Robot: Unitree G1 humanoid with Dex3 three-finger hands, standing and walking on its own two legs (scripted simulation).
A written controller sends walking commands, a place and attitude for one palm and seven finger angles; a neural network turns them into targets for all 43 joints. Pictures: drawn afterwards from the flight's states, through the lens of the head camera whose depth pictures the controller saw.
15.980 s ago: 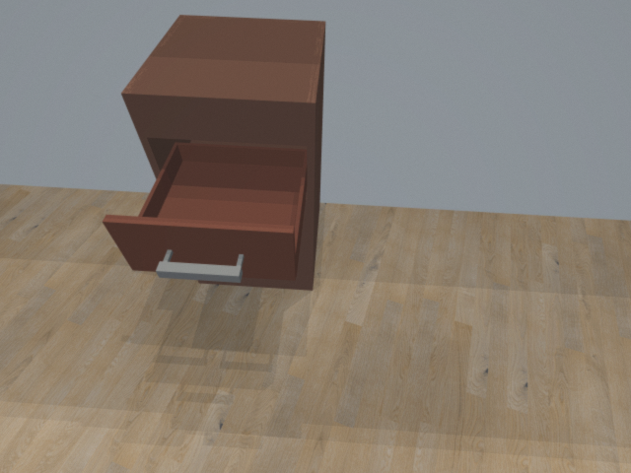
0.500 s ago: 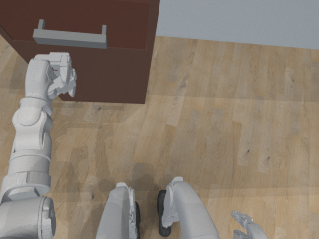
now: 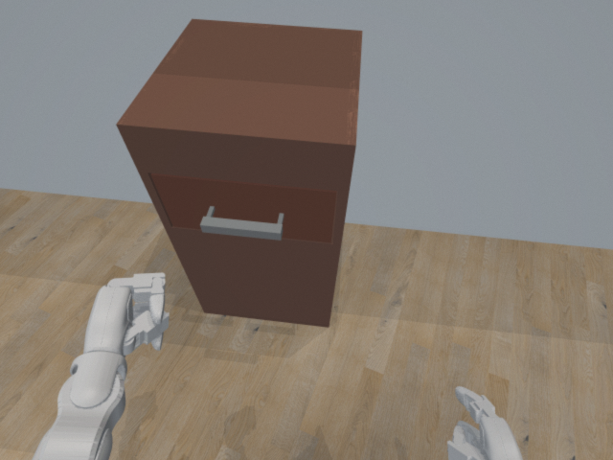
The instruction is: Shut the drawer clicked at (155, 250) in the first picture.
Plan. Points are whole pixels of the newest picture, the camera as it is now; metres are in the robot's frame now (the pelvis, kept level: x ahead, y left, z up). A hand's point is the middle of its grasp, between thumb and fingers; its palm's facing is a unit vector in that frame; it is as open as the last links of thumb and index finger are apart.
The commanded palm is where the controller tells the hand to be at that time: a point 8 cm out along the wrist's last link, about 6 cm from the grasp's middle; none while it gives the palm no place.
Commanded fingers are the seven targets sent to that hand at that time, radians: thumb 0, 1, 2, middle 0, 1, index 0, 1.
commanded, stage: draw the hand back to the body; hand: left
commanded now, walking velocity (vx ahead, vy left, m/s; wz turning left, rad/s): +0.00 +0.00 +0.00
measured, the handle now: (244, 221) +0.60 +0.16 -0.16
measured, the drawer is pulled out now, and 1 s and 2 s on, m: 0.00 0.00 0.00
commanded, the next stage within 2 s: step back with the hand held close in 0.66 s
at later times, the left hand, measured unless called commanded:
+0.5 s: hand (37, 342) +0.19 +0.22 +0.20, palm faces +0.38 -0.82 -0.42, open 3.3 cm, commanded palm +0.14 +0.26 +0.21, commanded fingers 0.00 0.90 0.90 -1.40 -1.60 -1.40 -1.60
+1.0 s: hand (59, 347) +0.19 +0.20 +0.19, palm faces +0.36 -0.81 -0.46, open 3.2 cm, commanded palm +0.12 +0.24 +0.21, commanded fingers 0.00 0.90 0.90 -1.40 -1.60 -1.40 -1.60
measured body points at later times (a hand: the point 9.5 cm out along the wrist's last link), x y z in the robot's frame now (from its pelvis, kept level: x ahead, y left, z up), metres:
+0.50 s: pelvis +0.01 -0.02 +0.03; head -0.01 -0.05 +0.48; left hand +0.16 +0.26 +0.22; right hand +0.21 -0.24 -0.05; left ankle -0.03 +0.04 -0.70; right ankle +0.00 -0.11 -0.70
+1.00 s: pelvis -0.02 -0.04 +0.04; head -0.01 -0.06 +0.48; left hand +0.16 +0.24 +0.22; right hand +0.15 -0.28 -0.06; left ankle -0.03 +0.04 -0.70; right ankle +0.00 -0.11 -0.70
